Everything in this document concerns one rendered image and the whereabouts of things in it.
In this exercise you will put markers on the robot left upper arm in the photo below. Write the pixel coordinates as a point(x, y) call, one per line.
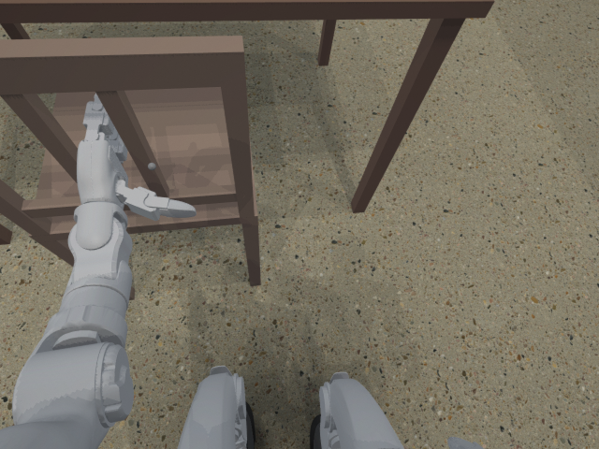
point(69, 398)

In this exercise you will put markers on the table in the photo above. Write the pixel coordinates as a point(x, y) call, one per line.
point(446, 19)

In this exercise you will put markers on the robot left thigh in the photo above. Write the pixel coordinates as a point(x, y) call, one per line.
point(218, 404)

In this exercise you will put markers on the robot left hand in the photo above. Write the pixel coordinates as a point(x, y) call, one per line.
point(99, 165)

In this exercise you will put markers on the left robot forearm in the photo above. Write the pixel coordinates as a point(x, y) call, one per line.
point(97, 294)

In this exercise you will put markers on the right robot shin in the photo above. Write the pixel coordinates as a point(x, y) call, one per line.
point(331, 440)

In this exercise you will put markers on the chair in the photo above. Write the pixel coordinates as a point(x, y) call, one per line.
point(177, 101)

